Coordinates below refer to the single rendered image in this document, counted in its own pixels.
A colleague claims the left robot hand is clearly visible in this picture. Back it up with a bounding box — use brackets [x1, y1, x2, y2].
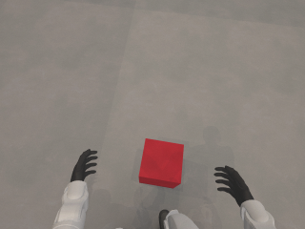
[71, 149, 98, 182]

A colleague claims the robot left forearm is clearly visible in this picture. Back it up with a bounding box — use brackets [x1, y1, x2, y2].
[51, 180, 89, 229]

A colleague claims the robot right foot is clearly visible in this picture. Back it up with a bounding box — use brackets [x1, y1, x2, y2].
[158, 209, 169, 229]

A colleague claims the carton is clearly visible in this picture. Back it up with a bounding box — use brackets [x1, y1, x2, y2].
[138, 138, 184, 189]

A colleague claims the robot right thigh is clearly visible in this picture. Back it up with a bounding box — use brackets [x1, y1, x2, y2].
[163, 213, 199, 229]

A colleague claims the robot right forearm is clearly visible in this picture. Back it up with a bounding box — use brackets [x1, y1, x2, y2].
[240, 199, 276, 229]

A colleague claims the right robot hand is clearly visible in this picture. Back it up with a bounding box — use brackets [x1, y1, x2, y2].
[214, 165, 254, 207]

